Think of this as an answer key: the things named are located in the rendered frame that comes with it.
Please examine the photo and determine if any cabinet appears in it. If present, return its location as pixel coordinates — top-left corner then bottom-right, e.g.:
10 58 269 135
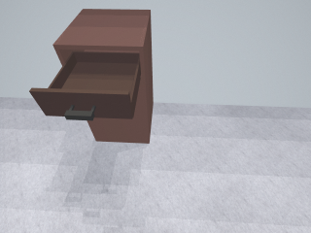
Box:
53 9 154 144

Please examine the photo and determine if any drawer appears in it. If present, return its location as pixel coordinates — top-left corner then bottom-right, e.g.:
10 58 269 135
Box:
29 51 141 119

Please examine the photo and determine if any handle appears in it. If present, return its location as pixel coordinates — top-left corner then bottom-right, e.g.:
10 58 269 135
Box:
64 105 96 121

